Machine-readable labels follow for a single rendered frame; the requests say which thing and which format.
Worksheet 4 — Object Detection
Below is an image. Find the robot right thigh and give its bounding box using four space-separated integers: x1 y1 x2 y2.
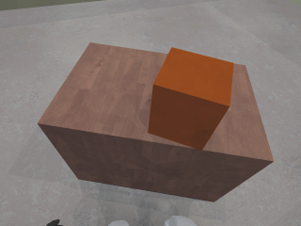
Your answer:
164 216 197 226

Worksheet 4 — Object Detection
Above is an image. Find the carton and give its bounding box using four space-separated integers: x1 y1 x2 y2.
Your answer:
148 47 234 151

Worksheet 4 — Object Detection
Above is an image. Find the pedestal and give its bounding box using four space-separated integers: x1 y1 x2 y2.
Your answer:
38 42 274 202

